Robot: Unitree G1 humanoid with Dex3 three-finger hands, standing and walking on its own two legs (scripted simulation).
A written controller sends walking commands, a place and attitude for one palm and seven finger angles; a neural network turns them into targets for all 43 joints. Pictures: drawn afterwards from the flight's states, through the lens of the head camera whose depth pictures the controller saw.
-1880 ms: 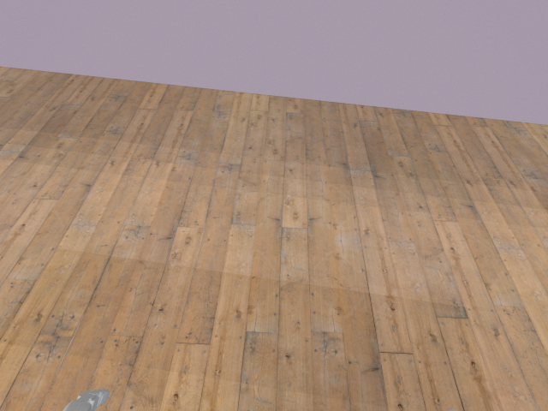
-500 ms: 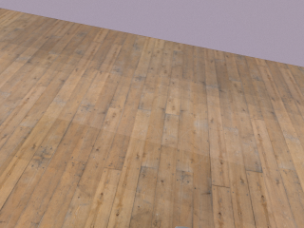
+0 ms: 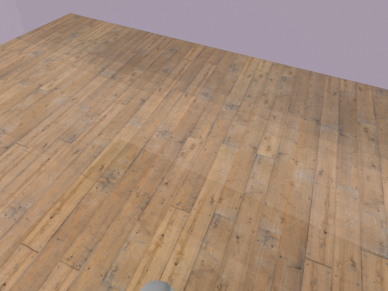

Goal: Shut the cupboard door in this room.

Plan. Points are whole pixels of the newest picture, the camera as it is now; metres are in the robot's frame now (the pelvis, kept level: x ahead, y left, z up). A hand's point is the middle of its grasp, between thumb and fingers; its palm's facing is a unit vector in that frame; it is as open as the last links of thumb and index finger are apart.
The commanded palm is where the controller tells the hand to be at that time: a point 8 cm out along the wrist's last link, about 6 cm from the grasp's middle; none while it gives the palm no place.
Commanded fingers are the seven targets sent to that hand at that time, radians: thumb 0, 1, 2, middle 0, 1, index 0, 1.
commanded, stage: turn or walk to find it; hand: left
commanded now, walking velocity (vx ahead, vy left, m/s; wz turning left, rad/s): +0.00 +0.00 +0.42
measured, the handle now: out of the picture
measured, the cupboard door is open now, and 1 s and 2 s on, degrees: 77 77 77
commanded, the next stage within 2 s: none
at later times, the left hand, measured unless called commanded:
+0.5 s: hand out of the picture +0.02 +0.27 -0.16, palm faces +0.24 -0.94 -0.26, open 7.4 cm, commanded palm none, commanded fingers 0.00 0.90 0.90 -0.20 -0.30 -0.20 -0.30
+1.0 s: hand out of the picture -0.06 +0.17 -0.15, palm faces +0.44 -0.86 -0.26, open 7.4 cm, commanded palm none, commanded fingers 0.00 0.90 0.90 -0.20 -0.30 -0.20 -0.30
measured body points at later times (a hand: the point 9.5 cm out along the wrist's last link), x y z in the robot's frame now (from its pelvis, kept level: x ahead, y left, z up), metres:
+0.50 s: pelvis -0.01 +0.04 +0.00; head +0.01 +0.06 +0.45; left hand +0.01 +0.32 -0.14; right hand +0.10 -0.18 -0.14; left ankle -0.04 +0.14 -0.74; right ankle +0.01 -0.11 -0.68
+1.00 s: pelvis -0.03 -0.03 +0.00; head +0.00 -0.04 +0.45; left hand -0.08 +0.21 -0.13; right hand +0.10 -0.26 -0.16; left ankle -0.13 +0.11 -0.66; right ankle +0.02 -0.09 -0.74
